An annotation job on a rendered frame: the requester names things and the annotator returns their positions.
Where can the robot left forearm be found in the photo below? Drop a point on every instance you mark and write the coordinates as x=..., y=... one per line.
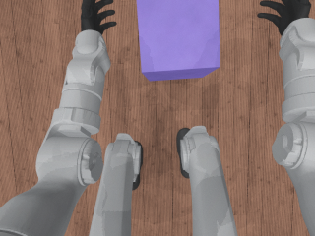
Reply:
x=78, y=112

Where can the robot left upper arm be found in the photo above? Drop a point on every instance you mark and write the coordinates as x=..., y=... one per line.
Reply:
x=65, y=167

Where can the right robot hand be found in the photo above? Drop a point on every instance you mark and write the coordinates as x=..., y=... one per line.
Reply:
x=291, y=10

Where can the right robot foot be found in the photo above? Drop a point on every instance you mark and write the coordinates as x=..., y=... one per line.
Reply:
x=180, y=136

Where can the robot right forearm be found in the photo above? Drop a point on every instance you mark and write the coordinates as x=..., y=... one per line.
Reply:
x=298, y=55

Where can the left robot thigh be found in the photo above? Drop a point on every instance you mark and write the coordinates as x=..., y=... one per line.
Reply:
x=113, y=206

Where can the robot right upper arm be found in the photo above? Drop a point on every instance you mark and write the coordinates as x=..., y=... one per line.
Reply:
x=294, y=149

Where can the carton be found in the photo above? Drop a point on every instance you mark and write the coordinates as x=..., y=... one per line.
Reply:
x=179, y=39

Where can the left robot hand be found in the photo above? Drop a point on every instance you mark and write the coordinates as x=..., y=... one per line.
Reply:
x=91, y=18

